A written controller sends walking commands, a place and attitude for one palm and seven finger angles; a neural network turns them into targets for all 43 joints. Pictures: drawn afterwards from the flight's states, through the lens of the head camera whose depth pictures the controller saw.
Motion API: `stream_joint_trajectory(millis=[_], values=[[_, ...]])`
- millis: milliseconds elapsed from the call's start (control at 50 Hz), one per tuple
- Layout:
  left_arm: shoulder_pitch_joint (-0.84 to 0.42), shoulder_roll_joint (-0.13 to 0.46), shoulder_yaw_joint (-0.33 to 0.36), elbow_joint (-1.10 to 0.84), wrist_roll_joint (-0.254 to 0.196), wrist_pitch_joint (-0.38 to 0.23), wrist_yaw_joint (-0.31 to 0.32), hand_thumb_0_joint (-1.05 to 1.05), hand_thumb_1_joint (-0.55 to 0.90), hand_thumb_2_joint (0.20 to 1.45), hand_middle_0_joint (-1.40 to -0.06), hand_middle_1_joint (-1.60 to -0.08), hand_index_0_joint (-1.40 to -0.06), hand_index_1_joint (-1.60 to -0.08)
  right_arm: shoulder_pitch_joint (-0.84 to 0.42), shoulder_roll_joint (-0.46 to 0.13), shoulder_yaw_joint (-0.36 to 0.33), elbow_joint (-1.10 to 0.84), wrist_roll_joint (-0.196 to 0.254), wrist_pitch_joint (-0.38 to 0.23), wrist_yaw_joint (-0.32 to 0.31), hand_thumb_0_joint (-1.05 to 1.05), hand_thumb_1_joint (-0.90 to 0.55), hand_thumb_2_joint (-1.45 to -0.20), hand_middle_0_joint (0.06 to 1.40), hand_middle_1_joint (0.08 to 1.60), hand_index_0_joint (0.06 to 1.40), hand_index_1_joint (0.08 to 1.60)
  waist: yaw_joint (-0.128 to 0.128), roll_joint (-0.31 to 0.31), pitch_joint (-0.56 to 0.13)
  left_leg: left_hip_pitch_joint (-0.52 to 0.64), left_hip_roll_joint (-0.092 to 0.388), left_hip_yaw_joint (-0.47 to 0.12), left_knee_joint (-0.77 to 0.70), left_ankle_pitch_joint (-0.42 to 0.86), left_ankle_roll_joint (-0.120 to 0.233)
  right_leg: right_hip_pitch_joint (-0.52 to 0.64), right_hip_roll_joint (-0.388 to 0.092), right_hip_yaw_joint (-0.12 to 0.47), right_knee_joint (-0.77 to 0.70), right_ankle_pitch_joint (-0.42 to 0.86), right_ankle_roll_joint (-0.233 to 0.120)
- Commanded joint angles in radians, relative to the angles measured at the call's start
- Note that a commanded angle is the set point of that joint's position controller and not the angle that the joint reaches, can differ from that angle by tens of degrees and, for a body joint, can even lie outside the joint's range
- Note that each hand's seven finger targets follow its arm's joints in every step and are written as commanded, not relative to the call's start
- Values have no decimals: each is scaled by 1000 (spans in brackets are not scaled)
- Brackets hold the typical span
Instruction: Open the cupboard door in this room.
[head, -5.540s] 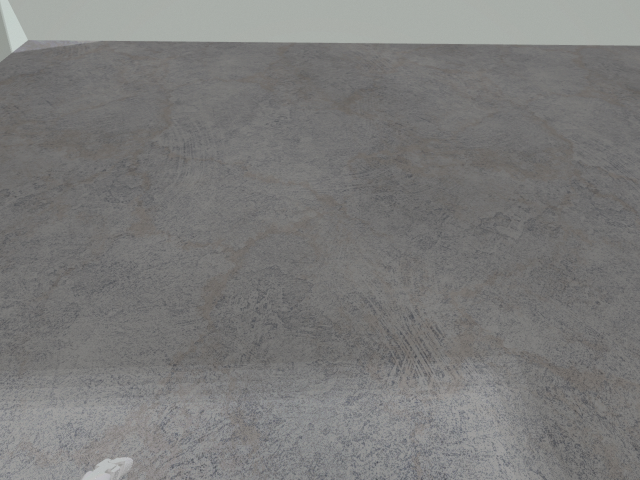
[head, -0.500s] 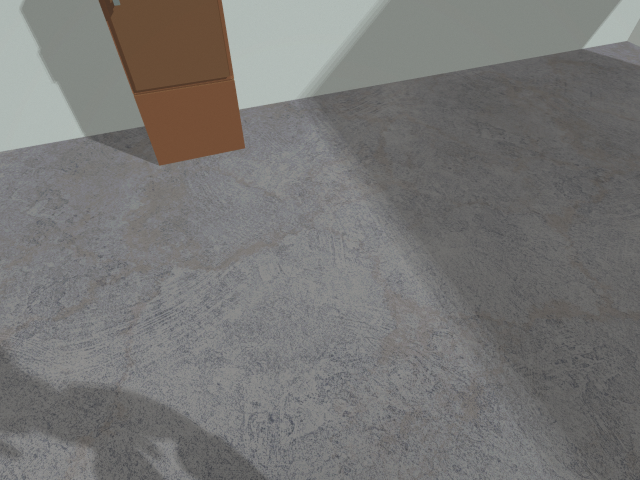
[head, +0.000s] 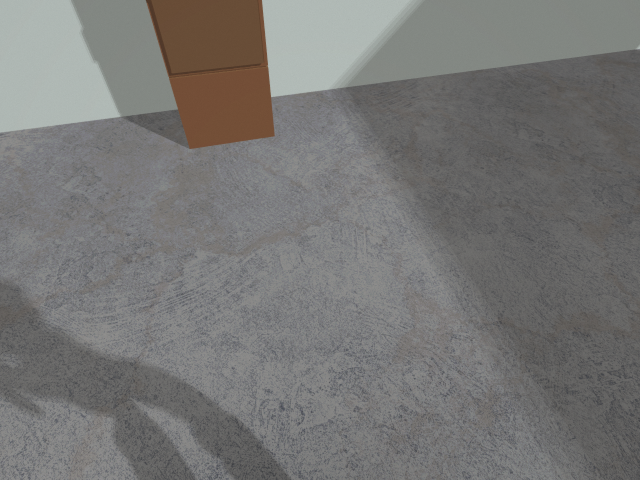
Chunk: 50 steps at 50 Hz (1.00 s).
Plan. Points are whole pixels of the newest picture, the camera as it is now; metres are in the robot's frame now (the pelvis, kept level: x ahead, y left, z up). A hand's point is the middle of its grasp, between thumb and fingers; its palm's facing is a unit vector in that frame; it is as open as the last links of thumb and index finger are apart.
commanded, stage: stand and wait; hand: left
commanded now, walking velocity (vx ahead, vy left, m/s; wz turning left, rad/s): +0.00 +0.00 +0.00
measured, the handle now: out of the picture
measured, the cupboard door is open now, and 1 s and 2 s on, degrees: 0 0 0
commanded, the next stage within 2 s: turn or walk to find it in 0.48 s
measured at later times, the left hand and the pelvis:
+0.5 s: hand out of the picture +0.01 +0.18 -0.17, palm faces +0.02 -0.98 -0.20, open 7.3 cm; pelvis +0.00 +0.00 +0.01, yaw -1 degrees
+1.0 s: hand out of the picture +0.01 +0.18 -0.18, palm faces +0.10 -0.98 -0.19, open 7.3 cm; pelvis -0.01 +0.00 +0.00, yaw +3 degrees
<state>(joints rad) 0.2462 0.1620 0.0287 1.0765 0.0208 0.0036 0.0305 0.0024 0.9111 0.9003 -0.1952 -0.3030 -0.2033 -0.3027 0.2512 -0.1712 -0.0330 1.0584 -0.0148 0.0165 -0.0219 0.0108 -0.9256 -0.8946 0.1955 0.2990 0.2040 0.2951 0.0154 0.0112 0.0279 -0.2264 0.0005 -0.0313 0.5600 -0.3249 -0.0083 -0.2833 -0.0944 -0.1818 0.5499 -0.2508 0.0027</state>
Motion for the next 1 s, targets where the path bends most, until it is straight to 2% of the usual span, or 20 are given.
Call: stream_joint_trajectory(millis=[0, 40, 80, 100, 160, 380, 460, 500, 560, 620, 660, 740, 760, 800, 860, 920, 980], values=[[13, 135, 22, -32, -2, -8, 3, 0, 900, 900, -200, -300, -200, -300, 105, -51, -5, -11, -4, -9, -1, 0, -900, -900, 200, 300, 200, 300, -24, -135, 1, -25, 57, 15, -53, 130, 16, 27, -162, 176, -227, -70, -53], [6, 120, 16, -27, -5, -7, 2, 0, 900, 900, -200, -300, -200, -300, 93, -65, -2, -3, -3, -17, 1, 0, -900, -900, 200, 300, 200, 300, -20, -54, 11, -22, 80, -24, -113, 202, 21, 37, -104, 127, -177, -31, -22], [16, 109, 12, -16, -9, -8, 1, 0, 900, 900, -200, -300, -200, -300, 72, -85, 4, 2, -2, -29, -2, 0, -900, -900, 200, 300, 200, 300, -5, 30, 14, -64, 108, -71, -176, 266, 29, 110, -58, 96, -126, 71, 0], [33, 104, 10, -8, -10, -10, 1, 0, 900, 900, -200, -300, -200, -300, 56, -94, 3, 3, -1, -34, -4, 0, -900, -900, 200, 300, 200, 300, 6, 40, 3, -65, 115, -78, -186, 299, 33, 142, -52, 96, -119, 120, 2], [47, 107, 6, 14, -12, -13, 3, 0, 900, 900, -200, -300, -200, -300, 53, -97, 7, 13, 2, -38, -9, 0, -900, -900, 200, 300, 200, 300, 8, 47, -2, -50, 112, -60, -192, 317, 26, 179, -58, 99, -128, 170, -1], [40, 123, 6, 33, -11, -17, -1, 0, 900, 900, -200, -300, -200, -300, 76, -104, 8, 39, 3, -39, -12, 0, -900, -900, 200, 300, 200, 300, 3, -17, 53, -38, 102, -38, -238, 205, 26, 174, -57, 112, -191, 91, -5], [37, 131, 9, 31, -11, -18, -1, 0, 900, 900, -200, -300, -200, -300, 72, -111, 5, 40, 3, -38, -10, 0, -900, -900, 200, 300, 200, 300, 4, -14, 61, -35, 98, -34, -246, 168, 27, 160, -56, 120, -206, 50, -7], [48, 113, 9, 27, -12, -11, 1, 0, 900, 900, -200, -300, -200, -300, 86, -86, 10, 39, 2, -33, -8, 0, -900, -900, 200, 300, 200, 300, 4, -3, 47, -61, 97, -36, -229, 203, 25, 181, -63, 107, -179, 72, -4], [50, 125, 20, 13, -10, -2, 6, 0, 900, 900, -200, -300, -200, -300, 81, -85, 4, 23, 0, -18, -4, 0, -900, -900, 200, 300, 200, 300, 6, -23, 51, -113, 88, -31, -181, 189, 22, 173, -83, 105, -162, 26, -6], [45, 125, 21, 6, -9, -1, 5, 0, 900, 900, -200, -300, -200, -300, 92, -76, 4, 20, -2, -16, -2, 0, -900, -900, 200, 300, 200, 300, 2, -42, 41, -102, 79, -23, -156, 162, 21, 137, -98, 116, -178, -29, -16], [37, 123, 20, 2, -9, 0, 5, 0, 900, 900, -200, -300, -200, -300, 100, -74, 4, 22, -2, -17, -1, 0, -900, -900, 200, 300, 200, 300, -3, -19, 36, -98, 83, -37, -164, 165, 25, 128, -89, 110, -168, -37, -14], [45, 114, 16, 6, -10, -5, 4, 0, 900, 900, -200, -300, -200, -300, 88, -91, 2, 22, 1, -26, -4, 0, -900, -900, 200, 300, 200, 300, 5, 29, 21, -95, 100, -69, -191, 192, 31, 151, -61, 97, -142, 25, -4], [42, 115, 16, 8, -9, -6, 3, 0, 900, 900, -200, -300, -200, -300, 85, -90, 3, 21, 1, -27, -5, 0, -900, -900, 200, 300, 200, 300, 3, 19, 28, -104, 99, -70, -198, 182, 31, 155, -59, 101, -146, 26, -4], [43, 114, 20, 4, -10, -1, 5, 0, 900, 900, -200, -300, -200, -300, 81, -86, 1, 14, 0, -22, -4, 0, -900, -900, 200, 300, 200, 300, 5, 27, 46, -137, 96, -75, -190, 183, 30, 158, -66, 91, -132, 20, -2], [46, 129, 30, -9, -8, 4, 6, 0, 900, 900, -200, -300, -200, -300, 73, -90, -5, -5, -1, -12, -2, 0, -900, -900, 200, 300, 200, 300, 9, -2, 50, -182, 84, -64, -139, 162, 30, 152, -99, 101, -139, -25, -12], [29, 159, 46, -38, -3, 10, 8, 0, 900, 900, -200, -300, -200, -300, 77, -84, -15, -29, -4, 1, 1, 0, -900, -900, 200, 300, 200, 300, 8, -87, 38, -205, 62, -15, -26, 100, 25, 119, -179, 133, -197, -128, -47], [-17, 186, 59, -76, 5, 12, 9, 0, 900, 900, -200, -300, -200, -300, 96, -79, -27, -46, -8, 11, 6, 0, -900, -900, 200, 300, 200, 300, -12, -144, -3, -167, 59, 47, 130, -1, 11, 59, -273, 151, -237, -174, -90]])
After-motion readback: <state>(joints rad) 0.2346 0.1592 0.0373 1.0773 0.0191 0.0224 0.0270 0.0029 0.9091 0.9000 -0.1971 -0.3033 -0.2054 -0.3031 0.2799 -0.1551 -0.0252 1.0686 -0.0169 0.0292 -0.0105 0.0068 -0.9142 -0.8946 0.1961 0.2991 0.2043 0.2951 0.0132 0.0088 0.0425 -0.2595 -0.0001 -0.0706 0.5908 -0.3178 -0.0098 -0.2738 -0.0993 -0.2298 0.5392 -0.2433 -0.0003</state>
